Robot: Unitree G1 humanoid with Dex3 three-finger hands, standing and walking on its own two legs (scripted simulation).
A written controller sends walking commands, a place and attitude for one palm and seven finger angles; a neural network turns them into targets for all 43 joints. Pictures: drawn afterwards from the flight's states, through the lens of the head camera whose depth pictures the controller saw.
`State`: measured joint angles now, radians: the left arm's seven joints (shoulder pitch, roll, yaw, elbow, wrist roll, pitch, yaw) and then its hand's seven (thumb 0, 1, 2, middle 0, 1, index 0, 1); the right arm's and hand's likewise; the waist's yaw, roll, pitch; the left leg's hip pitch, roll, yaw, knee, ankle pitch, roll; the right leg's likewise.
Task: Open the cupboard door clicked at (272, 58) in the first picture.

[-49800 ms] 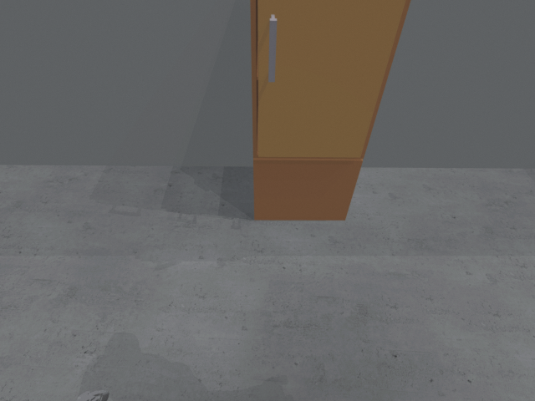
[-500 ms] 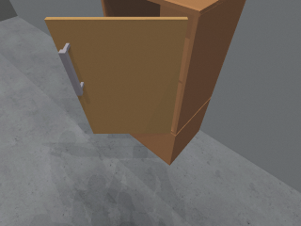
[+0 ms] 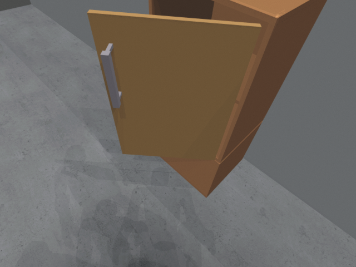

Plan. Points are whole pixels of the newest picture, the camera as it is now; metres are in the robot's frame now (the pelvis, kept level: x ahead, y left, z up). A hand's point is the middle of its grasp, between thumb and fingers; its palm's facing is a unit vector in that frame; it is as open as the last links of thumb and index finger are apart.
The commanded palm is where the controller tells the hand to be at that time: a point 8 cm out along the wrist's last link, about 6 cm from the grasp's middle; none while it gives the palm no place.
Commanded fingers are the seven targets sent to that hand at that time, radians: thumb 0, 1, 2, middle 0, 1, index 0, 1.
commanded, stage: come to a stop and stand still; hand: left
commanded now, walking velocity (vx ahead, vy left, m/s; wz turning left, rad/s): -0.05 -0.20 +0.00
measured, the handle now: (113, 77) +0.56 +0.24 +0.09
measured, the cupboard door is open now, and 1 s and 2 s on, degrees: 42 42 42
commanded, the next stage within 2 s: look again from close up in 1.26 s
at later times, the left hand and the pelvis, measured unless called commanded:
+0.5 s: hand out of the picture +0.08 +0.16 -0.16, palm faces +0.04 -0.97 -0.23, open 7.1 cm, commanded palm none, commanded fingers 0.00 0.90 0.90 -0.20 -0.30 -0.20 -0.30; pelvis +0.03 -0.02 +0.01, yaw +1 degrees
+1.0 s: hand out of the picture +0.00 +0.09 -0.17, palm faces +0.07 -0.99 -0.15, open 7.3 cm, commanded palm none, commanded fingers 0.00 0.90 0.90 -0.20 -0.30 -0.20 -0.30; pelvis +0.03 -0.05 +0.01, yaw +2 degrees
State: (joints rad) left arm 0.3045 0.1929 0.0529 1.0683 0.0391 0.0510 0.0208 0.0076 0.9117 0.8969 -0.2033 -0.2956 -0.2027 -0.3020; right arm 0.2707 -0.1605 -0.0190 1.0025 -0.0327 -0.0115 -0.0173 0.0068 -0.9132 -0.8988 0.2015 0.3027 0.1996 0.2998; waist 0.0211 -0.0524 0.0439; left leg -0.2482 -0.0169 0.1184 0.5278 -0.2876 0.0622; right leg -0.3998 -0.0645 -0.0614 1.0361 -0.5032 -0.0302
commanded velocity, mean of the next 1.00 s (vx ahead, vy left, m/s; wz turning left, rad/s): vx -0.02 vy -0.02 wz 0.00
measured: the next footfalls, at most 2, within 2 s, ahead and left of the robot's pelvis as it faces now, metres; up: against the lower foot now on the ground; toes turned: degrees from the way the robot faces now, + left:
right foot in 0.24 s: +0.07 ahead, -0.10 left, +0.00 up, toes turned -1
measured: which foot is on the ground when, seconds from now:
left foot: down 0.00-1.00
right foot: up 0.00-0.22, down 0.24-1.00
